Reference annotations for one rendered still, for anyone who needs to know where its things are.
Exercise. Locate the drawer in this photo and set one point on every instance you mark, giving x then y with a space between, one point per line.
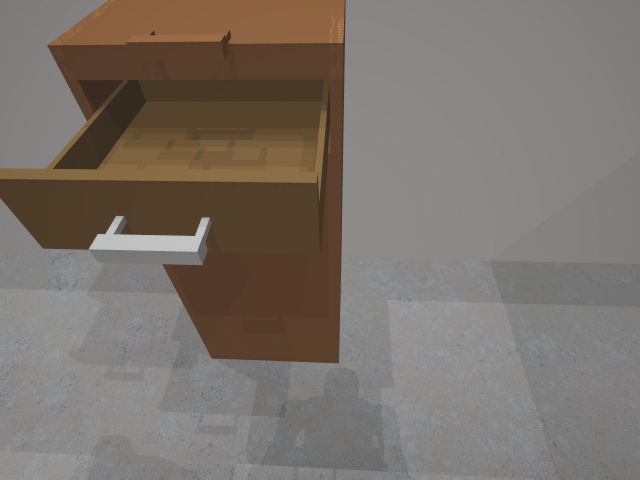
251 155

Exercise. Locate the handle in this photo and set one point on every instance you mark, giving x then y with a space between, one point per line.
177 47
150 249

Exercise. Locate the cabinet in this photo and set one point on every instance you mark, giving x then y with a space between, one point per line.
245 306

